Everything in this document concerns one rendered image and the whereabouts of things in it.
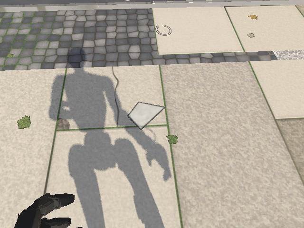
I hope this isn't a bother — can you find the robot left hand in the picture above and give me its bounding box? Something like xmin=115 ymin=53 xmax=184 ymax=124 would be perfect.
xmin=14 ymin=193 xmax=83 ymax=228

